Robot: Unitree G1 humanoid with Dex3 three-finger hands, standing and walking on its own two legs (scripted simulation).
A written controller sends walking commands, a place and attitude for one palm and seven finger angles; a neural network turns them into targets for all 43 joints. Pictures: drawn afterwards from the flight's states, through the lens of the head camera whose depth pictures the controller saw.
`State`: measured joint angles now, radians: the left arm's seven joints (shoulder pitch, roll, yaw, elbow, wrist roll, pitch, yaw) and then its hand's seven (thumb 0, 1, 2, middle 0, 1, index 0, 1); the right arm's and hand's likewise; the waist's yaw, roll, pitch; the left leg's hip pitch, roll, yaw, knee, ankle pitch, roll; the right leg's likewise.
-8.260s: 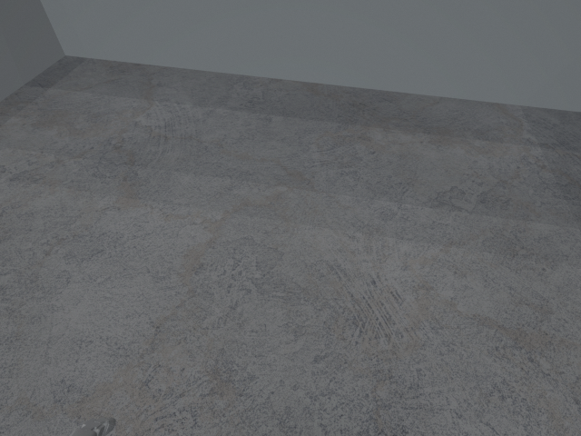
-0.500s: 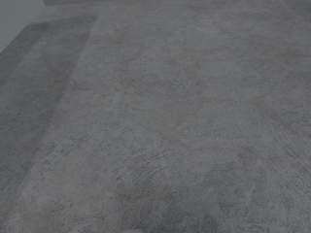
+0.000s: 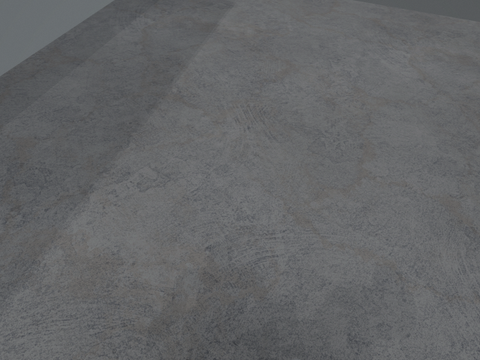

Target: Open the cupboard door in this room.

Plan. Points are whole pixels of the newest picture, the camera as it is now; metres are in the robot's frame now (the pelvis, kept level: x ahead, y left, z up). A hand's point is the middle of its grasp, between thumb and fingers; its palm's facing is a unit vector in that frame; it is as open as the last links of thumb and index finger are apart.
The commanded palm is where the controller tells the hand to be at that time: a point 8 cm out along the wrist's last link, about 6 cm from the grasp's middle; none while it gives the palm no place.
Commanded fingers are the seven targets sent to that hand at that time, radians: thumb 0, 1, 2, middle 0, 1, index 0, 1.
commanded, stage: turn or walk to find it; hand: left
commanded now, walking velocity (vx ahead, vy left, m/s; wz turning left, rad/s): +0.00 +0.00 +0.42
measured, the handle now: out of the picture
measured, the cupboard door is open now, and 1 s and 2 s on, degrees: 0 0 0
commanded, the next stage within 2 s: stand and wait in 1.96 s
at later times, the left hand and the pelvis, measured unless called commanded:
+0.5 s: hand out of the picture +0.03 +0.17 -0.14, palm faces +0.21 -0.94 -0.28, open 7.4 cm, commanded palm none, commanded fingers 0.00 0.90 0.90 -0.20 -0.30 -0.20 -0.30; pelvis -0.02 -0.04 +0.01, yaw +13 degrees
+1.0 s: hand out of the picture -0.10 +0.22 -0.17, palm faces +0.45 -0.86 -0.24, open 7.4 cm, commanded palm none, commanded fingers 0.00 0.90 0.90 -0.20 -0.30 -0.20 -0.30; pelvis -0.05 +0.01 +0.01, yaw +25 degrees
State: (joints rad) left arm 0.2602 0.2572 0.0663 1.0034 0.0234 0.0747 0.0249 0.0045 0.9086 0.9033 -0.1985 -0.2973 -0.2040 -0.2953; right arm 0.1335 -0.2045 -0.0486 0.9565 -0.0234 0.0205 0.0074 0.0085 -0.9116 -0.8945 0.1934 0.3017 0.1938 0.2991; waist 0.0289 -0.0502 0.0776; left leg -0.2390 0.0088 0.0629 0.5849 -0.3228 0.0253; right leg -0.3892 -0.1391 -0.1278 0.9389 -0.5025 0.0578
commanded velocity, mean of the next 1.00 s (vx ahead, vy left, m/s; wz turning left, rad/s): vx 0.00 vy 0.00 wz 0.42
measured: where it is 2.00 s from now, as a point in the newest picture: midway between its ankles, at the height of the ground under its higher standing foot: outside the picture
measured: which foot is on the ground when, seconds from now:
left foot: down 0.00-0.36, up 0.38-0.80, down 0.82-1.00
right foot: up 0.00-0.34, down 0.36-0.82, up 0.84-1.00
